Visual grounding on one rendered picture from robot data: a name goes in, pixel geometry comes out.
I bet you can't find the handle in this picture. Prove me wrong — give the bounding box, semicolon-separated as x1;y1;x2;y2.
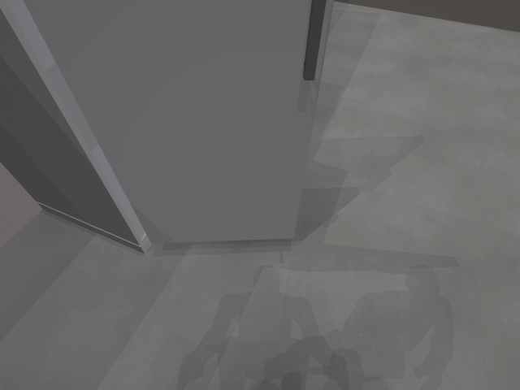
303;0;327;80

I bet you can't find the fridge door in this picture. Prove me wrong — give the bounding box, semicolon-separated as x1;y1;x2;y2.
23;0;334;244

